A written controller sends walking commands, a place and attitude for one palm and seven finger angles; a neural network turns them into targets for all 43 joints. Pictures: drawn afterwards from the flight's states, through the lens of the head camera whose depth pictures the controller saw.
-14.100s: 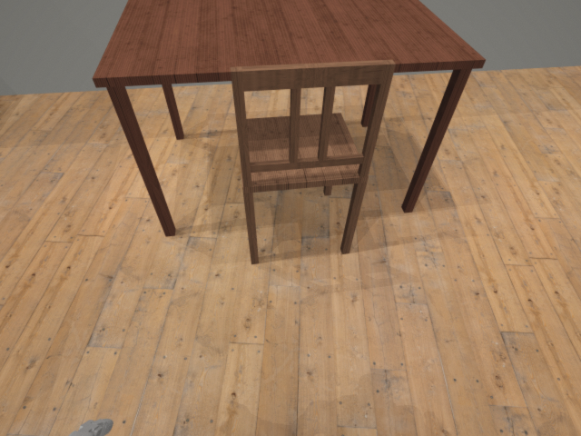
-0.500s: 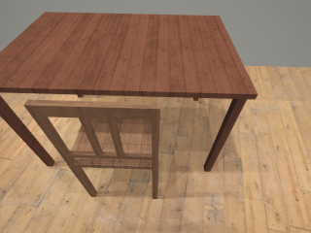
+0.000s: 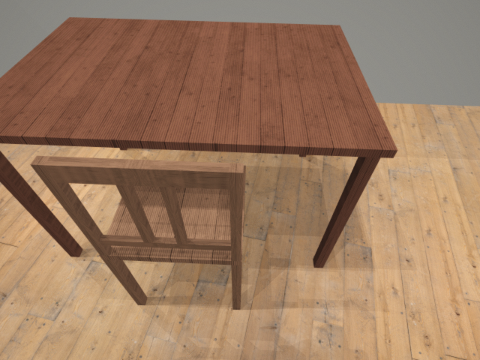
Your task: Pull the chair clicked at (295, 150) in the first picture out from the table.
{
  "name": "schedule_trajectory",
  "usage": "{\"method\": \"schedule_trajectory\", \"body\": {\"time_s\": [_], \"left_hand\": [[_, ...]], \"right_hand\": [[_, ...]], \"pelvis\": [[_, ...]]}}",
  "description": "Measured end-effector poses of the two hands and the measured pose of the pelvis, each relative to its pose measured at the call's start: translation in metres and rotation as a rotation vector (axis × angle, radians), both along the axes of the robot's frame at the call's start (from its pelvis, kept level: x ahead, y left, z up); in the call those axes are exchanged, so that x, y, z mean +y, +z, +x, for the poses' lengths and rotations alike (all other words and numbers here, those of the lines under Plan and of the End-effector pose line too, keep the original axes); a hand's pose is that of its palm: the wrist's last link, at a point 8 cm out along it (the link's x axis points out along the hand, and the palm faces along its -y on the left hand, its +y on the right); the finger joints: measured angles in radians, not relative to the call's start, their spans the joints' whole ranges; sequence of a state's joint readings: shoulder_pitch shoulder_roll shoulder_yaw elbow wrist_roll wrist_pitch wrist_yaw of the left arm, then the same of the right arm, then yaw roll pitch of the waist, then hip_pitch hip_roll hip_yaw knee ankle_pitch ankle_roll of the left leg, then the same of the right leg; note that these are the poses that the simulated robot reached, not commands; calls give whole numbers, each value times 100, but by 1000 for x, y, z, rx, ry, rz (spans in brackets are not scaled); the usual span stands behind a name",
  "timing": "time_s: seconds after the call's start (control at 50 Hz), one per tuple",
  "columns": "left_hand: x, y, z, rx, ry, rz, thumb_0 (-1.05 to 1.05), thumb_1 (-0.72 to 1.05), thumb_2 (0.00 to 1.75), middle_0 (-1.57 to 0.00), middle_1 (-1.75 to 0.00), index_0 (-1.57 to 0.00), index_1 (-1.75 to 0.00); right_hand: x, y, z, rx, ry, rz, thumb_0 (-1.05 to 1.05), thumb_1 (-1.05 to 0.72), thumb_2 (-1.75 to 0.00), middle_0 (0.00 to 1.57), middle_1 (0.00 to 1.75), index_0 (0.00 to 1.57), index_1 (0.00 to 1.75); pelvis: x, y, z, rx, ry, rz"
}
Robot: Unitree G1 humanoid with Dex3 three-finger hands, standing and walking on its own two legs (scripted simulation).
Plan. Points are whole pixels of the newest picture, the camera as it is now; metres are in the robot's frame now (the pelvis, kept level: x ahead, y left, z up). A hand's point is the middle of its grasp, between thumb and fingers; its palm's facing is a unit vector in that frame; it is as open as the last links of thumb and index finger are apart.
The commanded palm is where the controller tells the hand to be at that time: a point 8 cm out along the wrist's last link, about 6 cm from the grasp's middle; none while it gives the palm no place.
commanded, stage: look again from close up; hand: left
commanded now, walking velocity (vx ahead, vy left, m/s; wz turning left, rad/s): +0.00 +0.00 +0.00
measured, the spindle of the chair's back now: (137, 214) +0.45 +0.28 -0.12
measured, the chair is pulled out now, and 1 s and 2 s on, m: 0.00 0.00 0.00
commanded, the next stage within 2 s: raise the hand toward the chair's back in 0.22 s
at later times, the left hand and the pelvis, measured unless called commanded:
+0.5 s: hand out of the picture +0.13 +0.20 -0.07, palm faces +0.23 -0.96 -0.16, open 7.6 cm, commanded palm +0.10 +0.23 -0.07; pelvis -0.02 +0.01 -0.01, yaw +2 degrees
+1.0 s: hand (130, 359) +0.14 +0.19 -0.06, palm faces +0.00 -1.00 -0.03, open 11.6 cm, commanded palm +0.11 +0.25 -0.06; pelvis -0.08 +0.01 -0.11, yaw +2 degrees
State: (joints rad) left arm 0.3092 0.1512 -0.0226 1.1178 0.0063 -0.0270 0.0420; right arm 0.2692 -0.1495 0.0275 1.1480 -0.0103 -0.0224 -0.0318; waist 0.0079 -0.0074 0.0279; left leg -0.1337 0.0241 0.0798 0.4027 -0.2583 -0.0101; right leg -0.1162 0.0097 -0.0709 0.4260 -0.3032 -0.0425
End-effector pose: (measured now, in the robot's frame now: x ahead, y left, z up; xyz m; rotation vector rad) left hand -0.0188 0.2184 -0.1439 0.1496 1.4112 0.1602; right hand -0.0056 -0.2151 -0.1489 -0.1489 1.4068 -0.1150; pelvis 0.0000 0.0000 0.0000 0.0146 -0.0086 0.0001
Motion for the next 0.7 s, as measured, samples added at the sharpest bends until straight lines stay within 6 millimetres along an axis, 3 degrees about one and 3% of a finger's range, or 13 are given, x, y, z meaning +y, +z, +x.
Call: {"method": "schedule_trajectory", "body": {"time_s": [0.34,0.36,0.44,0.5,0.56,0.62,0.7], "left_hand": [[-5,-1,-2,-9,2,-4,1,90,90,-20,-30,-20,-30],[-3,4,5,-48,38,-1,1,91,90,-20,-30,-20,-30],[23,57,65,-475,80,92,5,95,89,-20,-30,-20,-29],[24,96,122,-825,47,74,5,90,87,-20,-29,-19,-29],[15,116,166,-1144,-15,-11,3,84,85,-19,-28,-18,-28],[-1,119,181,-1386,-102,-130,2,77,83,-18,-27,-17,-27],[-11,94,162,-1438,-167,-211,2,67,79,-18,-26,-17,-26]], "right_hand": [[2,0,-7,12,-4,6,1,-92,-90,20,30,20,30],[-1,1,-5,-15,-8,-4,1,-93,-90,20,30,20,30],[-17,10,25,-283,-22,-67,2,-93,-90,20,30,20,30],[-29,17,59,-473,13,-106,2,-92,-90,20,30,20,30],[-39,27,94,-640,58,-139,1,-92,-90,20,30,20,30],[-44,35,126,-779,109,-154,1,-91,-90,20,30,20,30],[-37,39,159,-896,159,-148,1,-91,-90,20,30,20,30]], "pelvis": [[-1,0,-2,2,3,-6],[0,-1,-4,3,-1,-11],[4,-5,-10,16,15,-5],[8,-14,-22,58,39,-6],[8,-30,-36,129,34,-4],[6,-52,-48,194,15,0],[5,-79,-59,230,8,1]]}}
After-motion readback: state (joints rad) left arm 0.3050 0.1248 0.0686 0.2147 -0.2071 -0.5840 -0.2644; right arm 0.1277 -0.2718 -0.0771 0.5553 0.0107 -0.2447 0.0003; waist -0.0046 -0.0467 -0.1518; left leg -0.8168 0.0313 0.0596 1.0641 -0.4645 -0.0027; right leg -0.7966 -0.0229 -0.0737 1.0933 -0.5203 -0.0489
